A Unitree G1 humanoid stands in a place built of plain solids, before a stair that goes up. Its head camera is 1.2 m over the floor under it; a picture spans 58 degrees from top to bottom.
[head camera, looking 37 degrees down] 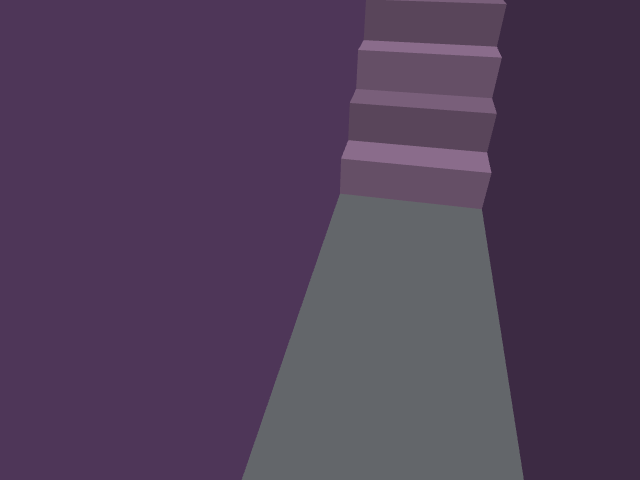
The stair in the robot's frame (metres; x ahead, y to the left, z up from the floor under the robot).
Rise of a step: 0.21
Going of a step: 0.23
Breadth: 0.84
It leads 12 degrees to the right of straight ahead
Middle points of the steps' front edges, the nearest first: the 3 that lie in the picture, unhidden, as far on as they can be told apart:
1.96 -0.47 0.19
2.19 -0.52 0.40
2.42 -0.57 0.61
